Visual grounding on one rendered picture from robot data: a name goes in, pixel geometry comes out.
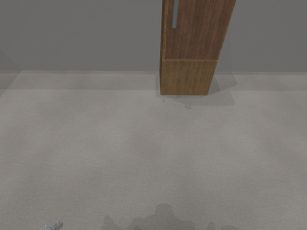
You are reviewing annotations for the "cupboard door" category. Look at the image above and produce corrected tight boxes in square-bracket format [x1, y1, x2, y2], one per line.
[165, 0, 234, 59]

